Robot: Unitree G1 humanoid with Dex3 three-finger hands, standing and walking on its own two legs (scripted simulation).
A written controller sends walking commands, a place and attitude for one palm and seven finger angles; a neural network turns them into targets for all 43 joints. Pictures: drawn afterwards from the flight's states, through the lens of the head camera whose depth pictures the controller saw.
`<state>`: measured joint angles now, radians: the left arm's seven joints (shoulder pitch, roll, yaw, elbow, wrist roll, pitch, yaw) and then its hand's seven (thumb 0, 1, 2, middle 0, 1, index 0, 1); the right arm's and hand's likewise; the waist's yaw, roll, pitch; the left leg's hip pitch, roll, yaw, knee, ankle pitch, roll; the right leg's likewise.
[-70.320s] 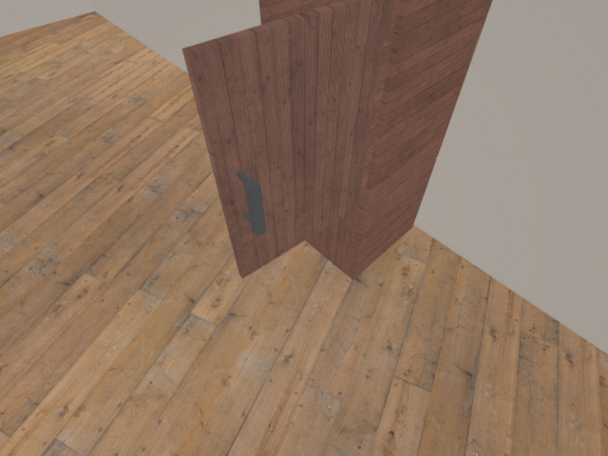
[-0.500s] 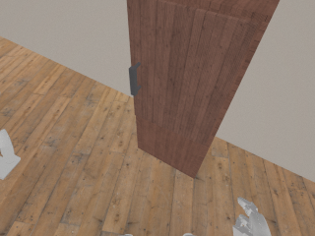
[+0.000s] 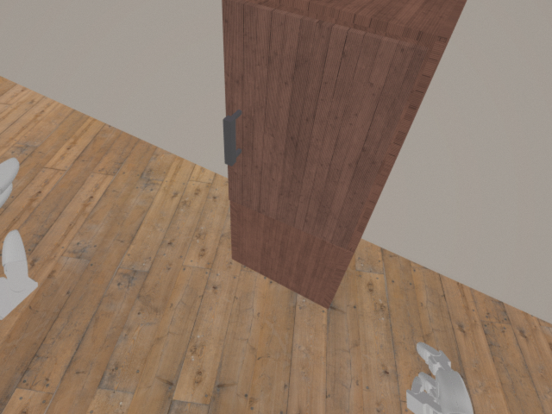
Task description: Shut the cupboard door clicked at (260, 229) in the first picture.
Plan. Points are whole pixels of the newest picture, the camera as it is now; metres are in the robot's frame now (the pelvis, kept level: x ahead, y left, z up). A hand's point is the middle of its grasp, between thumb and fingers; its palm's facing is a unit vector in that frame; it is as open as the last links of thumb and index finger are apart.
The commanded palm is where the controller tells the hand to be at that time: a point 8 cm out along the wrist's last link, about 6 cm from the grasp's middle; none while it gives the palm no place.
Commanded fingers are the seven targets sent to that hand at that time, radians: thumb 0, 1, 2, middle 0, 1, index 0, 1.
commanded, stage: step back with the hand held close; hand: left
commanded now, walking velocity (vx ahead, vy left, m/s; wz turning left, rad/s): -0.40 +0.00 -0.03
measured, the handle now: (234, 137) +0.77 +0.12 -0.05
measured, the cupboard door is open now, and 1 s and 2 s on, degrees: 3 3 3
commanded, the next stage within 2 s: stop stepping back and stand still in 0.18 s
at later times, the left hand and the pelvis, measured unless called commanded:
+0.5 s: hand out of the picture +0.09 +0.26 +0.18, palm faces +0.36 -0.81 -0.46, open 7.4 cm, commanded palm +0.05 +0.29 +0.19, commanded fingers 0.00 0.90 0.90 -0.20 -0.30 -0.20 -0.30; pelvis -0.12 +0.01 +0.00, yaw -5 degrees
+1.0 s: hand out of the picture +0.07 +0.27 +0.16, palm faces +0.45 -0.80 -0.40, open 7.4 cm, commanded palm +0.02 +0.30 +0.19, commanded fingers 0.00 0.90 0.90 -0.20 -0.30 -0.20 -0.30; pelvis -0.14 +0.01 +0.00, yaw -3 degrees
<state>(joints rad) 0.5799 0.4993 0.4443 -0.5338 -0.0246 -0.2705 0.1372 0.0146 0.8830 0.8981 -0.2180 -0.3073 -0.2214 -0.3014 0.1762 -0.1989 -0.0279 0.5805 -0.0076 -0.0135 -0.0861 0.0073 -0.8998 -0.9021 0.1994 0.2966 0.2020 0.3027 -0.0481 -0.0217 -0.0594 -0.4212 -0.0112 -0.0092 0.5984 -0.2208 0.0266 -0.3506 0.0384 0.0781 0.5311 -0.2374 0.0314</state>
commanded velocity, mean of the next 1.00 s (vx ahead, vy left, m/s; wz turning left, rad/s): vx -0.01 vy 0.00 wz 0.00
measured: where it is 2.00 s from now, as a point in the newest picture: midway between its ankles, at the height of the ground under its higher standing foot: outside the picture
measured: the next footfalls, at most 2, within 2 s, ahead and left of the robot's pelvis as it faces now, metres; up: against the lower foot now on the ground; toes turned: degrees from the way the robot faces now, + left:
right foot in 0.34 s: -0.15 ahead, -0.10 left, +0.00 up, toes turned -4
left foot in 0.54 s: -0.05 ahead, +0.11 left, +0.00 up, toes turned -3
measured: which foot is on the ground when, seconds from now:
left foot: down 0.00-0.38, up 0.40-0.52, down 0.54-1.00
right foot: down 0.00-0.00, up 0.02-0.32, down 0.34-1.00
